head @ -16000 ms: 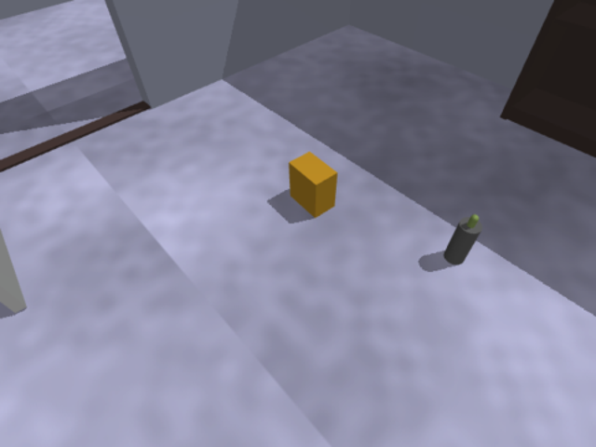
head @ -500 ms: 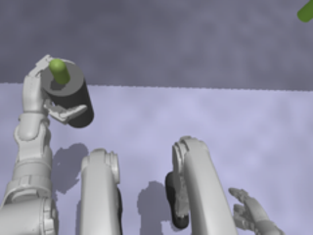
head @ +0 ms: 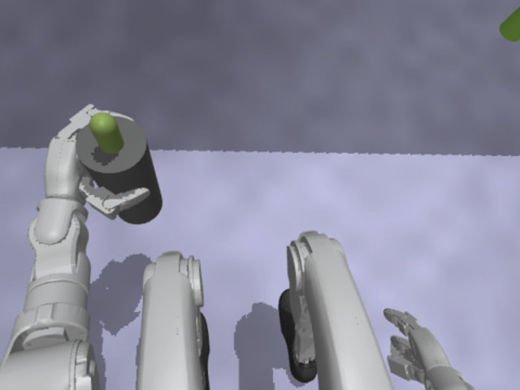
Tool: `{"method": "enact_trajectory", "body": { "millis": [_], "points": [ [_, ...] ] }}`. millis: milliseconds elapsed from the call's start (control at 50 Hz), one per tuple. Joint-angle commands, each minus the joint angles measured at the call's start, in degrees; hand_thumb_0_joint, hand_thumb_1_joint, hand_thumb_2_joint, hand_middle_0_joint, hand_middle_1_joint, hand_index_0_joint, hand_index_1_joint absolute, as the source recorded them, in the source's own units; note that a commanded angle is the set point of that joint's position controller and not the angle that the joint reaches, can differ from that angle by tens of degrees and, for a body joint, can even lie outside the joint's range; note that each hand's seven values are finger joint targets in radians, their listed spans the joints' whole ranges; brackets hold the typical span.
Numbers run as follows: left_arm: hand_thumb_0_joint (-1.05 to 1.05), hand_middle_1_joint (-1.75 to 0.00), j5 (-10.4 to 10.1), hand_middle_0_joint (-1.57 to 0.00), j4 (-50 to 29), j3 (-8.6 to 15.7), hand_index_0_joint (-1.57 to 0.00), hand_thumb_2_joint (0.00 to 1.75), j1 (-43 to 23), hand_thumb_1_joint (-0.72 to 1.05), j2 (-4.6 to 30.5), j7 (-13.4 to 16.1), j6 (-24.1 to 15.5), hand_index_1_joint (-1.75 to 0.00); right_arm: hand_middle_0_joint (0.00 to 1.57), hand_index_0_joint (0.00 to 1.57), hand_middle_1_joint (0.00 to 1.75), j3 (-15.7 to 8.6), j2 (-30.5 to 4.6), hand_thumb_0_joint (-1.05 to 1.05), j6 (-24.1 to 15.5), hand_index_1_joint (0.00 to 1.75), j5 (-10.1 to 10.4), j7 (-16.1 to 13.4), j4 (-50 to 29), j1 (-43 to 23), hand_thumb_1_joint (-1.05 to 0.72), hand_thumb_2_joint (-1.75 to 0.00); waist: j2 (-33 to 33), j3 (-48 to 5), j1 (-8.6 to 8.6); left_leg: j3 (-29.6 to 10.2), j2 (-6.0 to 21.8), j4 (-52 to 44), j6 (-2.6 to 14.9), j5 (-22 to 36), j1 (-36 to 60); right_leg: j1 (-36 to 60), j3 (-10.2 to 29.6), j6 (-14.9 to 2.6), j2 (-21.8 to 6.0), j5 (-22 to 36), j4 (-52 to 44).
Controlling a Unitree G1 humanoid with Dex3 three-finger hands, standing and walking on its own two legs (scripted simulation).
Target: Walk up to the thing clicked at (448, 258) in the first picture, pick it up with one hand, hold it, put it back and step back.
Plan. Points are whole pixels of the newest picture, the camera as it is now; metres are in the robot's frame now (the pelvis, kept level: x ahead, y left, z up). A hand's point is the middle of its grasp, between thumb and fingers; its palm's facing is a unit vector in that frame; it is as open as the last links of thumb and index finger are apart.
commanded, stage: lift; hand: left
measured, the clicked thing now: (124, 171) +0.44 +0.17 -0.06
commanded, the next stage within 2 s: hold in 1.96 s
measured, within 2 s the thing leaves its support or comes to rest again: neither
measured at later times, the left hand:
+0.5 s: hand (76, 161) +0.40 +0.17 +0.09, palm faces -0.10 -0.99 -0.07, open 11.3 cm
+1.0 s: hand out of the picture +0.38 +0.17 +0.24, palm faces -0.08 -1.00 -0.04, open 11.3 cm
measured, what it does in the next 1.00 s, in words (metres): rises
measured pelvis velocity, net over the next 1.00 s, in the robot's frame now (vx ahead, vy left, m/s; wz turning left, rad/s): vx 0.04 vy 0.00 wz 0.03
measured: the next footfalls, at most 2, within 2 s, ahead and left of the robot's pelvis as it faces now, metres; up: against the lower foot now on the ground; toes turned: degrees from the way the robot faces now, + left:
none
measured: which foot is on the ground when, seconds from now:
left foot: down 0.00-1.00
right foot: down 0.00-1.00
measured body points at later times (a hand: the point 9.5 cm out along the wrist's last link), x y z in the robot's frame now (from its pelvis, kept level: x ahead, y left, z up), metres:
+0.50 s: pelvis +0.01 +0.00 +0.10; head +0.19 +0.01 +0.51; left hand +0.40 +0.22 +0.09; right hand +0.17 -0.26 -0.02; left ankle +0.07 +0.12 -0.37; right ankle +0.09 -0.12 -0.37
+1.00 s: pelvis +0.04 +0.00 +0.23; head +0.15 +0.02 +0.67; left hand +0.38 +0.23 +0.25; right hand +0.19 -0.25 +0.12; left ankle +0.07 +0.12 -0.37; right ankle +0.09 -0.12 -0.37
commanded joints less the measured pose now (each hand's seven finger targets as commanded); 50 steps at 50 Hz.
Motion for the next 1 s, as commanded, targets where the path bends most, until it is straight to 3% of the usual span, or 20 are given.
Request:
{"method": "enact_trajectory", "body": {
  "millis": [0, 60, 100, 120, 240, 320, 340, 400, 440, 540, 580, 600, 660, 720, 800, 820, 860, 900, 940, 980],
  "points": [
    [0.0, -1.45, -4.9, -1.25, -22.7, 5.3, -1.26, 1.26, -21.6, 0.09, 12.1, 0.2, -6.0, -1.45, 0.2, 0.2, 0.3, -4.3, -10.6, 0.0, -1.7, 0.3, 1.2, -1.4, -4.5, 7.9, -0.92, -0.91, 8.8, -46.0, 1.42, 1.6, -0.6, -17.2, 2.66, 13.5, 30.0, 27.4, -0.1, -3.06, 1.1, 12.9, -15.3],
    [0.0, -1.43, -4.7, -1.22, -22.2, 4.1, -1.23, 1.26, -16.6, 0.13, 10.2, 0.1, -4.8, -1.43, 0.2, 0.2, 0.3, -4.5, -10.6, 0.0, -1.9, 0.3, 1.8, -1.6, -5.6, 7.3, -0.91, -0.91, 8.4, -44.4, 1.58, 1.0, -0.3, -19.2, 2.46, 14.3, 32.4, 26.4, -0.4, -3.28, 1.1, 12.9, -16.4],
    [0.0, -1.43, -4.7, -1.23, -27.4, 5.0, -1.24, 1.27, -18.0, 0.11, 12.2, 0.2, -4.6, -1.43, 0.2, 0.2, 0.3, -4.8, -10.3, 0.0, -2.0, 0.3, 2.0, -2.0, -5.9, 7.5, -0.91, -0.91, 8.3, -45.7, 2.21, 1.3, -0.3, -20.0, 2.67, 14.0, 33.1, 28.9, 0.2, -3.15, 1.1, 13.1, -17.7],
    [0.0, -1.43, -5.0, -1.22, -27.4, 3.4, -1.24, 1.26, -16.5, 0.1, 10.4, 0.1, -4.0, -1.43, 0.2, 0.2, 0.3, -4.7, -9.9, 0.0, -2.1, 0.3, 2.1, -2.1, -6.2, 7.3, -0.91, -0.91, 7.8, -44.7, 1.7, 1.4, -0.3, -20.5, 2.77, 13.7, 33.0, 30.1, 0.4, -2.99, 1.2, 13.0, -18.6],
    [0.0, -1.44, -6.0, -1.23, -34.0, 3.8, -1.25, 1.28, -12.1, 0.14, 9.8, 1.9, -1.3, -1.44, 0.2, 0.2, 0.3, -5.2, -9.2, 0.0, -2.8, 0.3, 3.1, -2.8, -7.5, 6.7, -0.91, -0.9, 7.0, -45.0, 3.21, 1.3, -0.2, -24.9, 2.77, 13.1, 36.9, 34.8, 1.2, -2.86, 1.1, 12.4, -23.6],
    [0.0, -1.43, -5.9, -1.21, -37.9, 1.4, -1.23, 1.28, -10.2, 0.12, 7.4, 2.8, 0.4, -1.43, 0.2, 0.2, 0.3, -5.1, -8.6, 0.0, -3.3, 0.3, 3.6, -3.3, -8.0, 6.2, -0.91, -0.9, 7.7, -43.7, 3.06, 0.5, 0.0, -29.0, 2.43, 13.6, 42.1, 36.6, 1.0, -3.07, 1.2, 12.8, -27.0],
    [0.0, -1.43, -6.3, -1.21, -36.9, 2.5, -1.23, 1.29, -8.0, 0.13, 7.6, 3.1, 0.9, -1.44, 0.2, 0.2, 0.3, -5.2, -8.7, 0.0, -3.3, 0.3, 3.9, -3.5, -8.0, 5.9, -0.9, -0.9, 7.3, -42.8, 3.65, 0.2, 0.1, -30.0, 2.36, 13.9, 42.7, 37.4, 0.8, -3.05, 1.2, 13.1, -27.7],
    [0.0, -1.42, -6.2, -1.2, -40.0, 1.0, -1.21, 1.28, -7.4, 0.12, 6.8, 3.5, 1.6, -1.42, 0.2, 0.2, 0.3, -5.3, -8.3, 0.0, -3.5, 0.3, 4.2, -3.9, -8.6, 5.7, -0.9, -0.9, 7.4, -42.8, 3.59, 0.0, 0.2, -32.7, 2.33, 14.5, 46.8, 39.7, 1.1, -2.95, 1.2, 13.7, -30.8],
    [0.0, -1.42, -6.0, -1.19, -42.4, 2.1, -1.21, 1.27, -7.4, 0.11, 8.6, 4.2, 2.1, -1.42, 0.2, 0.2, 0.3, -5.3, -7.7, 0.0, -3.7, 0.3, 4.3, -4.4, -8.0, 6.0, -0.9, -0.9, 6.0, -41.9, 4.19, 0.7, 0.2, -34.4, 2.52, 13.8, 47.3, 44.1, 1.7, -2.5, 1.3, 13.6, -33.8],
    [0.0, -1.41, -6.8, -1.18, -40.9, -0.9, -1.2, 1.27, -0.7, 0.09, 4.0, 4.8, 3.9, -1.41, 0.2, 0.2, 0.3, -4.9, -7.1, 0.0, -4.5, 0.3, 4.8, -5.0, -8.1, 5.7, -0.9, -0.9, 5.1, -39.0, 4.04, -0.4, 0.4, -40.5, 2.0, 16.1, 54.5, 48.3, 0.8, -2.38, 1.4, 15.7, -38.9],
    [0.0, -1.4, -6.4, -1.18, -43.3, -0.3, -1.19, 1.26, -1.7, 0.08, 6.2, 5.2, 4.0, -1.4, 0.2, 0.2, 0.3, -4.7, -6.7, 0.0, -4.6, 0.3, 4.8, -5.3, -7.4, 6.0, -0.9, -0.9, 4.8, -38.0, 4.48, 0.3, 0.3, -42.0, 2.17, 17.6, 56.3, 52.6, 1.4, -2.08, 1.4, 17.7, -41.7],
    [0.0, -1.4, -6.1, -1.17, -41.3, -2.0, -1.19, 1.26, 0.6, 0.06, 4.6, 5.1, 4.5, -1.4, 0.2, 0.2, 0.3, -4.5, -6.4, 0.0, -4.7, 0.3, 4.8, -5.4, -7.1, 6.2, -0.9, -0.9, 4.5, -36.3, 4.22, 0.2, 0.4, -43.2, 2.09, 18.9, 57.6, 53.0, 1.2, -2.11, 1.5, 18.7, -42.6],
    [0.0, -1.38, -6.9, -1.17, -40.6, -3.0, -1.18, 1.25, 1.4, 0.05, 2.5, 4.9, 4.6, -1.39, 0.2, 0.2, 0.3, -4.4, -6.3, 0.0, -5.1, 0.3, 4.8, -5.5, -7.2, 6.0, -0.9, -0.9, 4.7, -33.3, 4.36, -0.3, 0.6, -46.5, 1.68, 19.4, 60.7, 54.5, 0.7, -2.18, 1.5, 19.1, -45.2],
    [0.0, -1.38, -6.6, -1.17, -38.4, -0.6, -1.19, 1.25, 1.9, 0.05, 4.6, 5.4, 4.5, -1.39, 0.2, 0.2, 0.3, -4.3, -6.1, 0.0, -5.3, 0.3, 4.7, -5.7, -6.6, 6.2, -0.89, -0.9, 3.4, -30.6, 4.89, 0.2, 0.5, -49.0, 1.8, 18.6, 61.5, 58.6, 1.0, -2.05, 1.5, 19.0, -48.4],
    [0.0, -1.41, -6.9, -1.21, -37.0, -3.2, -1.22, 1.25, 2.9, 0.03, 2.3, 4.3, 3.8, -1.41, 0.2, 0.2, 0.3, -4.1, -5.9, 0.0, -5.7, 0.3, 4.7, -5.8, -7.1, 5.4, -0.9, -0.9, 3.8, -26.8, 4.56, 0.5, 0.4, -53.0, 1.65, 17.5, 64.3, 61.4, 1.3, -1.94, 1.4, 18.3, -52.4],
    [0.0, -1.41, -6.7, -1.21, -38.9, -2.1, -1.23, 1.25, 1.9, 0.04, 3.9, 4.3, 3.6, -1.41, 0.2, 0.2, 0.3, -4.3, -6.0, 0.0, -5.6, 0.3, 4.5, -5.8, -7.0, 5.7, -0.9, -0.9, 4.6, -27.5, 5.08, 0.5, 0.4, -53.9, 1.56, 17.3, 65.6, 62.4, 1.3, -1.97, 1.4, 17.9, -53.3],
    [0.0, -1.4, -6.9, -1.21, -36.6, -2.8, -1.23, 1.24, 3.2, 0.04, 2.6, 3.7, 3.6, -1.41, 0.2, 0.2, 0.3, -4.2, -6.1, 0.0, -5.8, 0.3, 4.6, -5.8, -7.2, 5.5, -0.9, -0.9, 3.0, -25.9, 4.79, 0.3, 0.4, -55.6, 1.49, 17.5, 66.9, 64.1, 1.0, -1.86, 1.4, 18.2, -55.1],
    [0.0, -1.42, -7.1, -1.23, -39.4, -1.1, -1.25, 1.24, 1.6, 0.02, 5.0, 3.5, 3.1, -1.42, 0.2, 0.2, 0.3, -4.2, -6.1, 0.0, -5.8, 0.3, 4.5, -5.8, -7.0, 5.8, -0.9, -0.9, 4.8, -27.4, 5.65, 0.5, 0.3, -56.9, 1.34, 19.5, 69.7, 66.3, 1.2, -1.99, 1.4, 19.8, -56.2],
    [0.0, -1.43, -7.4, -1.25, -38.0, -2.8, -1.27, 1.26, 3.0, 0.02, 2.9, 3.0, 3.4, -1.44, 0.2, 0.2, 0.3, -4.0, -6.1, 0.0, -5.8, 0.3, 4.6, -5.8, -6.9, 6.0, -0.91, -0.9, 4.2, -25.9, 5.03, 0.4, 0.4, -58.6, 1.24, 20.3, 71.7, 67.4, 0.8, -1.97, 1.4, 20.5, -57.5],
    [0.0, -1.43, -7.8, -1.25, -38.6, -1.4, -1.26, 1.26, 2.9, 0.03, 3.7, 2.9, 3.2, -1.43, 0.2, 0.2, 0.3, -4.1, -6.3, 0.0, -5.8, 0.3, 4.5, -5.8, -6.7, 6.1, -0.9, -0.9, 4.9, -26.0, 6.03, -0.1, 0.6, -60.2, 0.81, 22.2, 74.5, 67.8, 0.3, -2.15, 1.6, 21.5, -57.8]
  ]
}}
